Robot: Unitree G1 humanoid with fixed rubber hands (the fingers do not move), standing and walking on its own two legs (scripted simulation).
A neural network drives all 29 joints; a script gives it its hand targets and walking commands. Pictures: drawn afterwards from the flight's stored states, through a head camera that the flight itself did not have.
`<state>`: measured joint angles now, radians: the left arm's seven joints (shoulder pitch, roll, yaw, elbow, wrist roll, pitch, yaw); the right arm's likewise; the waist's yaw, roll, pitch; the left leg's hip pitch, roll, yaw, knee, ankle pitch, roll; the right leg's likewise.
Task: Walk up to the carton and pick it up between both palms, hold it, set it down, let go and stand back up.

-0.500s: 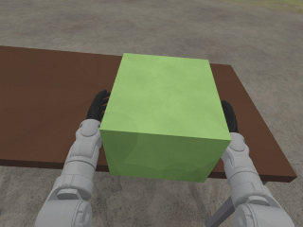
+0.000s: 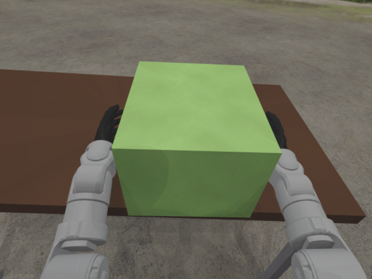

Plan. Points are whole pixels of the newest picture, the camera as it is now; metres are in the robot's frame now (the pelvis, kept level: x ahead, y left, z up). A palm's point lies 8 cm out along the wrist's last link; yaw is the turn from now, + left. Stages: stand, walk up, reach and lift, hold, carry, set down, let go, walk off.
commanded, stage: reach and lift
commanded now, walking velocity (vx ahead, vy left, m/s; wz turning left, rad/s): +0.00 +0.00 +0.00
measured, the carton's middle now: (191, 134) +0.43 -0.03 +0.12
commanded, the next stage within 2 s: hold in 1.68 s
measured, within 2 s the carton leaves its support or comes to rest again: neither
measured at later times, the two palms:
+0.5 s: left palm (92, 131) +0.36 +0.17 +0.19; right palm (276, 132) +0.36 -0.19 +0.19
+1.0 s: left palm (88, 119) +0.37 +0.18 +0.21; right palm (276, 120) +0.37 -0.19 +0.21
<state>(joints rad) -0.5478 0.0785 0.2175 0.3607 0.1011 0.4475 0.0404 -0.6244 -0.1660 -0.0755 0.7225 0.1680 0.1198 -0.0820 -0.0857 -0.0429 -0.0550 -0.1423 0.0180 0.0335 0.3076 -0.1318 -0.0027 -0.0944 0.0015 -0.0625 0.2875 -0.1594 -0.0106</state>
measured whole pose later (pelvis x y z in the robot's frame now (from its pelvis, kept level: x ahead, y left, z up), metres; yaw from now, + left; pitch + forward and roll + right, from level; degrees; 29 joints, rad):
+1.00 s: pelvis -0.02 +0.00 +0.00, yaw +0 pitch -1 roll -1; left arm -0.74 0.16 0.26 0.41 0.06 0.70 0.02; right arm -0.86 -0.20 -0.05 0.75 0.24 0.42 -0.14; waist -0.06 -0.01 -0.13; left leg -0.20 0.03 0.03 0.34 -0.13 0.00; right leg -0.15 0.01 -0.06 0.32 -0.15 -0.02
